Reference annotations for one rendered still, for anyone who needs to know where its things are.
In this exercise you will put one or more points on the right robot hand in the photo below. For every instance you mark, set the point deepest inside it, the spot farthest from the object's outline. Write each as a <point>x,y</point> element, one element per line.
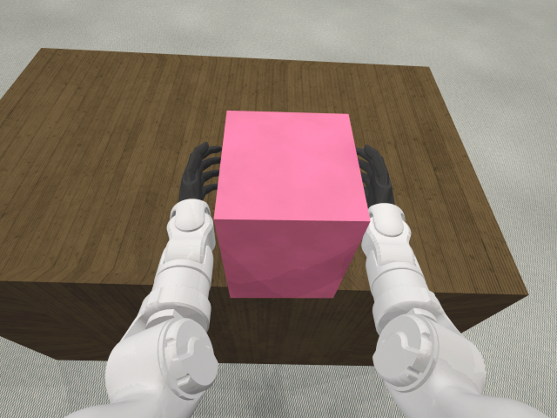
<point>378,184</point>

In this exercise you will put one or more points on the left robot forearm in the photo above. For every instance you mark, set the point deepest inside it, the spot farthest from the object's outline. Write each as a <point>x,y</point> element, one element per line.
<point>183,279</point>

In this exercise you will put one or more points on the carton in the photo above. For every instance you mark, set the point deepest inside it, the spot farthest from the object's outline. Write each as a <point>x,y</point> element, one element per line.
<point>291,207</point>

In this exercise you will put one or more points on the left robot hand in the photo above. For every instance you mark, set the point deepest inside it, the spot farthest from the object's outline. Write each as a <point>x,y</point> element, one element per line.
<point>193,178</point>

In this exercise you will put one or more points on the left robot upper arm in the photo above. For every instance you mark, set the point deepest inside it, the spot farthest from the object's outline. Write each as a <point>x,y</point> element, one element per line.
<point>161,372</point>

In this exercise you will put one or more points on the right robot forearm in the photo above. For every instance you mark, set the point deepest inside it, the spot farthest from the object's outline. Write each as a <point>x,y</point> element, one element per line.
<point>397,283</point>

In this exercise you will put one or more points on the pedestal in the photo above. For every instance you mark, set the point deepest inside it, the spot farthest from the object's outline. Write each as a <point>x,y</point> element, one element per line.
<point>93,148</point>

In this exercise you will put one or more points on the right robot upper arm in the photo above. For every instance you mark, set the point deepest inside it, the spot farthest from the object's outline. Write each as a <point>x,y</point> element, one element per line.
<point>432,372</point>

